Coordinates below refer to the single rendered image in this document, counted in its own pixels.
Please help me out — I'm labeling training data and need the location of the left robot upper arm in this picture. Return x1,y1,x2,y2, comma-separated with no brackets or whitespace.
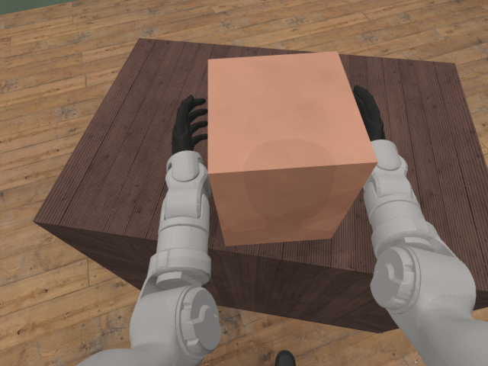
76,285,222,366

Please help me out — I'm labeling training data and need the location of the robot right foot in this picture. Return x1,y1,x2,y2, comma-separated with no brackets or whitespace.
275,350,296,366

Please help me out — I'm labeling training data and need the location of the left robot hand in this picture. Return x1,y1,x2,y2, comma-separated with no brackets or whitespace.
172,95,208,155

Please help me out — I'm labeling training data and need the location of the robot left forearm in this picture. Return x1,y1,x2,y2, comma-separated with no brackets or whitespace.
130,150,211,321

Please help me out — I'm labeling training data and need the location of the right robot hand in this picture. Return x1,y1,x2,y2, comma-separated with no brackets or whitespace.
352,85,386,141

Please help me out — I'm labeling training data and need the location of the pedestal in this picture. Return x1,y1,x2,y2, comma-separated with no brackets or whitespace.
33,38,488,333

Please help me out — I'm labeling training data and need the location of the robot right forearm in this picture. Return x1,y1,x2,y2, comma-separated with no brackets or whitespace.
363,140,476,305

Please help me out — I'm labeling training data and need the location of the right robot upper arm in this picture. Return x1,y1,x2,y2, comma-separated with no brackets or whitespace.
370,245,488,366

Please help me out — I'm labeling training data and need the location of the carton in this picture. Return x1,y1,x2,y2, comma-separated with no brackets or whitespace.
207,51,378,246

